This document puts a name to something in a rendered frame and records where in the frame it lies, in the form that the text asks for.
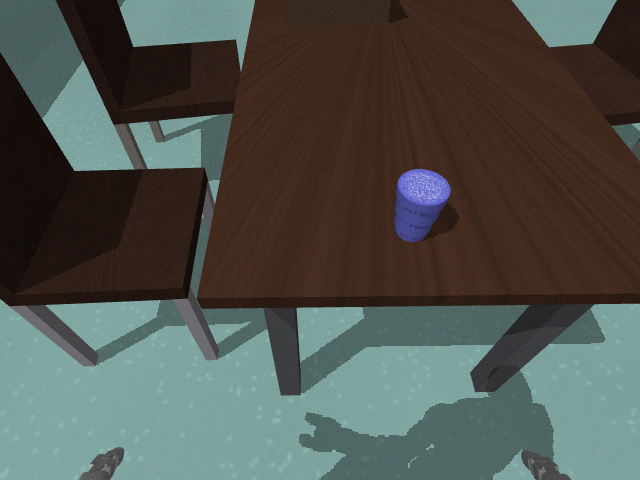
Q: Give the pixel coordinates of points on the chair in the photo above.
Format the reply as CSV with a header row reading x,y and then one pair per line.
x,y
608,70
70,237
150,83

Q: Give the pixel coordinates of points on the table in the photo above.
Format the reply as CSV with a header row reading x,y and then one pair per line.
x,y
544,208

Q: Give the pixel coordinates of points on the right robot hand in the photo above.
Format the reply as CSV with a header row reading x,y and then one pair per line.
x,y
542,468

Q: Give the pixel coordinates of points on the left robot hand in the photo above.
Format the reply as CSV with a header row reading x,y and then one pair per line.
x,y
103,466

